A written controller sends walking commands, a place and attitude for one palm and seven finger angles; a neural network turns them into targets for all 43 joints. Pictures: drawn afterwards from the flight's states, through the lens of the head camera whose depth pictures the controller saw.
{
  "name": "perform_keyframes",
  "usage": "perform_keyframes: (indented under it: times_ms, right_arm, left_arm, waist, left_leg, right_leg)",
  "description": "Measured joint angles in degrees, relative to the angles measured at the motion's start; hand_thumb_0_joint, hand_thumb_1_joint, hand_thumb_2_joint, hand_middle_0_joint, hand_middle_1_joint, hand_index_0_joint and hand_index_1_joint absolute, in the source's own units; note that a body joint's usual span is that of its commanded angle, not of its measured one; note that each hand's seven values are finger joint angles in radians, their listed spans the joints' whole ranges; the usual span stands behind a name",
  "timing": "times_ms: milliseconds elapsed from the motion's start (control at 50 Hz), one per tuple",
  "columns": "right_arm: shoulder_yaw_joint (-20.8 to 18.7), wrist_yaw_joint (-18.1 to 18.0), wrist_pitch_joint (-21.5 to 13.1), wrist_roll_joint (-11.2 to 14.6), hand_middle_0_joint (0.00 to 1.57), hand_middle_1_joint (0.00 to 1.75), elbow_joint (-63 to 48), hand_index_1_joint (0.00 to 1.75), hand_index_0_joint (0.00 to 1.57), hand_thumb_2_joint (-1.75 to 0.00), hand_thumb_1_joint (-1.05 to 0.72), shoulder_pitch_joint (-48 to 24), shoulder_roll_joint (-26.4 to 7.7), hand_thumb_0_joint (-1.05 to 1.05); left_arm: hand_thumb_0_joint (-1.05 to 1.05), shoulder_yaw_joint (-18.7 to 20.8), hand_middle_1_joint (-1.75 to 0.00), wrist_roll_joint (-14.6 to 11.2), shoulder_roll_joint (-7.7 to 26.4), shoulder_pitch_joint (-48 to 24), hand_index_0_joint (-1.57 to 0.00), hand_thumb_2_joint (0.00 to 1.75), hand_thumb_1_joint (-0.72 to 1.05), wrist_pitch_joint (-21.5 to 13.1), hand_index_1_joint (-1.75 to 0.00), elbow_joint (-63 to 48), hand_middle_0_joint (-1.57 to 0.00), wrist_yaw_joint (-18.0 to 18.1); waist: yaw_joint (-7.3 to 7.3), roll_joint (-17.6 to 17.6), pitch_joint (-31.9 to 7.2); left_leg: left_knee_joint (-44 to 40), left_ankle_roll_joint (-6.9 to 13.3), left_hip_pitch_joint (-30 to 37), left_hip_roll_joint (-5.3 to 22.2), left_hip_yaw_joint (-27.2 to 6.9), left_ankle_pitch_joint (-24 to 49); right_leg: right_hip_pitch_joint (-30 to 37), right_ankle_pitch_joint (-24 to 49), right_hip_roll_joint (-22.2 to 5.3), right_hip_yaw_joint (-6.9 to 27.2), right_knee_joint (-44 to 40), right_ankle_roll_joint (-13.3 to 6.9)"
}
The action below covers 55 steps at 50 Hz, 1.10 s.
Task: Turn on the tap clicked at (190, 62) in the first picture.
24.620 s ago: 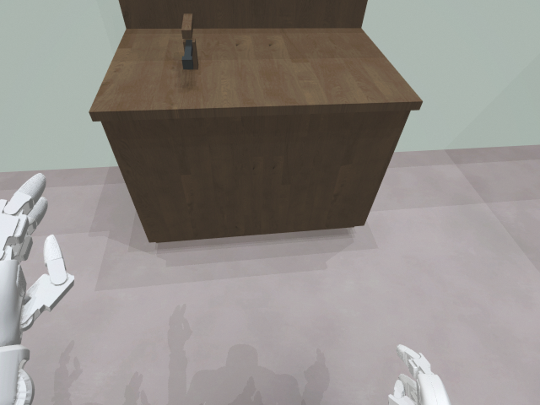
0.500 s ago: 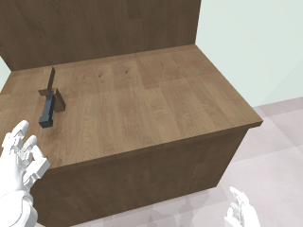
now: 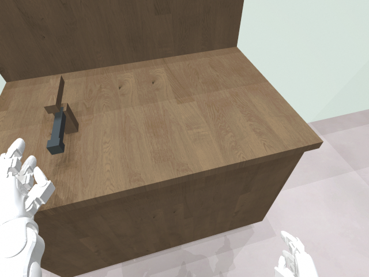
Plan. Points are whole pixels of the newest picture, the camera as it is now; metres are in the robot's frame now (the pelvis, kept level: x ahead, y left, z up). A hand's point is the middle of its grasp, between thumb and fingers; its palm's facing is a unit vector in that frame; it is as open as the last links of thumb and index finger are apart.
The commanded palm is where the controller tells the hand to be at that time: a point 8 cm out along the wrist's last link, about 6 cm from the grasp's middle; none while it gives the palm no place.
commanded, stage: reach beside the lever's end, fingers flat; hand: left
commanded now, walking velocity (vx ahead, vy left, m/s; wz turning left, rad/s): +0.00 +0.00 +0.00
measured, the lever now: (55, 146) +0.37 +0.36 +0.07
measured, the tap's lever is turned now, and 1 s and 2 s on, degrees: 0 0 12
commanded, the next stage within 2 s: push the lever round in 1.28 s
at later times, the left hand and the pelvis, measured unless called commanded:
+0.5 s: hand (49, 166) +0.30 +0.33 +0.08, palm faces +0.58 -0.81 -0.10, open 7.7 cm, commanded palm +0.26 +0.37 +0.08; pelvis -0.01 +0.00 +0.00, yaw +0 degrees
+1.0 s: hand (48, 152) +0.35 +0.37 +0.06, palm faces +0.56 -0.82 -0.12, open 7.8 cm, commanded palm +0.30 +0.40 +0.06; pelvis +0.00 +0.01 -0.02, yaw -1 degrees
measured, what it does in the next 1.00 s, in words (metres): stands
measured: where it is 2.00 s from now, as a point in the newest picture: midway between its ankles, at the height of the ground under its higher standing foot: outside the picture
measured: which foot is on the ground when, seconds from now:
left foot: down 0.00-1.00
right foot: down 0.00-1.00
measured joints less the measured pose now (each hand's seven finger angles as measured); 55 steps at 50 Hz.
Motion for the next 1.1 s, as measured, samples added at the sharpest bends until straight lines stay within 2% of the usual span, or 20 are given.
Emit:
perform_keyframes:
  times_ms: [160, 480, 620, 780, 900, 980, 1100]
  right_arm:
    - [0.2, -0.2, 1.2, -0.2, 0.2, 0.3, 0.3, 0.3, 0.2, -0.9, -0.91, -0.4, 0.1, 0.01]
    - [-0.1, -0.4, 3.7, -0.2, 0.2, 0.3, 0.5, 0.3, 0.2, -0.9, -0.91, 1.1, -0.8, 0.01]
    - [-0.7, -0.1, 5.1, -0.3, 0.2, 0.3, 0.6, 0.3, 0.2, -0.9, -0.91, 2.4, -1.3, 0.01]
    - [-0.6, 0.1, 7.1, -0.5, 0.2, 0.3, 0.7, 0.3, 0.2, -0.9, -0.91, 3.6, -1.7, 0.01]
    - [-0.8, 0.6, 8.5, -0.7, 0.2, 0.3, 0.6, 0.3, 0.2, -0.9, -0.91, 4.6, -2.1, 0.01]
    - [-1.2, 1.1, 9.4, -0.7, 0.2, 0.3, 0.4, 0.3, 0.2, -0.9, -0.91, 5.6, -2.4, 0.01]
    - [-1.5, 1.6, 10.6, -0.6, 0.2, 0.3, -0.2, 0.3, 0.2, -0.9, -0.91, 7.0, -2.3, 0.01]
  left_arm:
    - [0.01, 1.6, -0.23, 0.8, 1.2, -5.4, -0.18, 0.9, 0.9, -0.8, -0.23, 6.5, -0.18, 0.2]
    - [0.01, 6.0, -0.19, 1.7, 5.3, -15.5, -0.17, 0.9, 0.9, -3.8, -0.19, 20.7, -0.17, -2.2]
    - [0.01, 8.0, -0.18, 2.1, 7.1, -18.6, -0.16, 0.9, 0.9, -6.1, -0.18, 25.7, -0.16, -3.8]
    - [0.01, 11.3, -0.16, 2.8, 10.7, -23.9, -0.15, 0.9, 0.9, -7.5, -0.16, 35.0, -0.15, -5.8]
    - [0.01, 13.9, -0.15, 3.8, 14.1, -28.0, -0.15, 0.9, 0.9, -9.9, -0.15, 41.3, -0.15, -7.9]
    - [0.01, 14.2, -0.15, 3.4, 15.1, -28.5, -0.15, 0.9, 0.9, -10.9, -0.15, 42.3, -0.15, -9.5]
    - [0.01, 14.8, -0.15, 2.7, 14.3, -26.0, -0.15, 0.9, 0.9, -11.0, -0.15, 40.9, -0.15, -10.2]
  waist:
    - [-0.36, -0.4, 0.3]
    - [-1.85, -0.6, 0.1]
    - [-2.56, -0.5, 0.0]
    - [-3.58, -1.1, -0.5]
    - [-4.39, -1.3, -0.7]
    - [-4.74, -1.3, -0.9]
    - [-4.96, -1.3, -1.7]
  left_leg:
    - [0.7, 0.2, -1.3, -0.1, 0.2, 0.1]
    - [2.6, 0.3, -4.8, 0.3, 0.2, -0.4]
    - [3.7, 0.3, -6.5, 0.6, 0.3, -1.0]
    - [5.3, 0.3, -9.4, 0.8, 0.2, -1.6]
    - [7.2, 0.3, -12.1, 1.1, 0.1, -2.4]
    - [8.0, 0.5, -13.3, 1.3, 0.3, -2.8]
    - [7.9, 1.0, -13.4, 1.3, 0.9, -3.0]
  right_leg:
    - [-1.2, 0.3, -0.1, 0.2, 0.5, 0.2]
    - [-4.5, 0.2, 0.2, 0.2, 1.7, 0.1]
    - [-6.0, 0.0, 0.5, 0.2, 2.3, 0.1]
    - [-8.8, -0.4, 0.7, 0.2, 3.6, 0.1]
    - [-11.3, -0.7, 1.0, 0.1, 4.8, 0.1]
    - [-12.3, -0.8, 1.2, 0.3, 5.1, 0.3]
    - [-12.6, -0.7, 1.2, 0.9, 4.7, 0.7]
